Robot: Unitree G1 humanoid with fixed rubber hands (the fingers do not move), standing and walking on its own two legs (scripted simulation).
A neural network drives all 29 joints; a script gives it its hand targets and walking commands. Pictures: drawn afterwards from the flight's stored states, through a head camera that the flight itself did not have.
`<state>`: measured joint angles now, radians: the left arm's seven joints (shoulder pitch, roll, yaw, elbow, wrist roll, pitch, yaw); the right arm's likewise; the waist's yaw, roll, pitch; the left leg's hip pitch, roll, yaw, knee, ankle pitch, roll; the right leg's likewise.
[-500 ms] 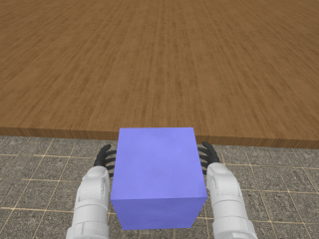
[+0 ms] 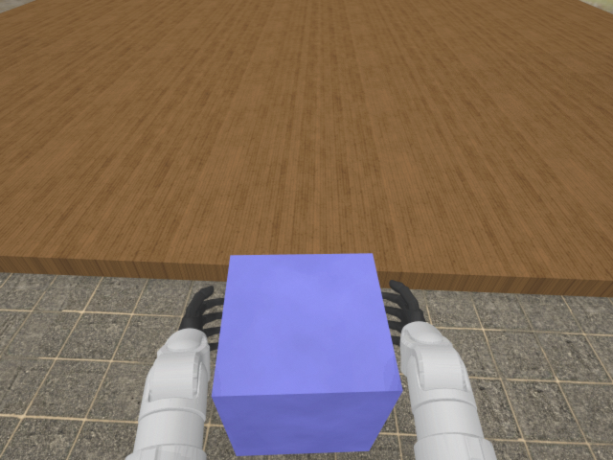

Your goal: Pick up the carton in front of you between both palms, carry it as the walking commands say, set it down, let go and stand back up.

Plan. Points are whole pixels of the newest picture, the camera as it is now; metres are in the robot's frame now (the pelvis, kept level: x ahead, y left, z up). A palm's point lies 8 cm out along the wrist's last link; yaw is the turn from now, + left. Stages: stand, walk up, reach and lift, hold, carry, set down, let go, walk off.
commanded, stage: reach and lift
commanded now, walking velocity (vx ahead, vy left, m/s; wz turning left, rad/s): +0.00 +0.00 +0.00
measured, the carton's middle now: (302, 357) +0.30 +0.00 -0.04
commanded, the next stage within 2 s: hold in 0.14 s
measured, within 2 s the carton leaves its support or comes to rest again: neither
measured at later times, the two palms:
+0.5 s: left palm (190, 339) +0.27 +0.15 +0.05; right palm (418, 332) +0.28 -0.15 +0.05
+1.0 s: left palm (190, 335) +0.28 +0.15 +0.05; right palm (417, 329) +0.28 -0.15 +0.05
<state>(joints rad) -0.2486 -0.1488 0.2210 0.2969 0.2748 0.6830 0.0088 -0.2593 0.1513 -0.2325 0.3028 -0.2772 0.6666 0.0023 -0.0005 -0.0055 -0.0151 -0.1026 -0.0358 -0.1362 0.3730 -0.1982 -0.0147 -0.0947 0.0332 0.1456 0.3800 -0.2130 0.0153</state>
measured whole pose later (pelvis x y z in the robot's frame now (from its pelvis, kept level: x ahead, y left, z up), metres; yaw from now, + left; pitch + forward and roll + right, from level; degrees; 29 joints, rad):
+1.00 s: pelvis -0.01 +0.00 +0.00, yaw +0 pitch -7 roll +0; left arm -0.27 -0.15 0.23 0.24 0.28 0.77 0.00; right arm -0.28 0.16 -0.24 0.25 -0.29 0.75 0.01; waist 0.00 0.00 0.01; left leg -0.05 -0.03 -0.13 0.36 -0.19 -0.01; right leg -0.04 0.03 0.14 0.36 -0.20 0.01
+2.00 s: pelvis +0.35 -0.07 +0.00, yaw +1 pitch +5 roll +0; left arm 0.01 -0.13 0.06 -0.60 -0.01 1.22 0.17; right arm -0.02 0.13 -0.06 -0.58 0.01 1.23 -0.16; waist 0.03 0.01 -0.12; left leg -0.53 0.10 0.07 1.07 -0.30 0.02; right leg -0.29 -0.01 -0.25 0.42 -0.23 -0.09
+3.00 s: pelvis +1.03 -0.08 -0.02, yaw -2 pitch +7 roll +0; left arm -0.48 -0.14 0.23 -0.27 -0.01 1.12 0.21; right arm -0.50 0.12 -0.29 -0.25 0.01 1.12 -0.17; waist 0.15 0.00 0.03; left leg -0.93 -0.09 -0.01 1.97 -0.73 0.12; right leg -0.11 0.05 -0.04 0.47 -0.47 -0.06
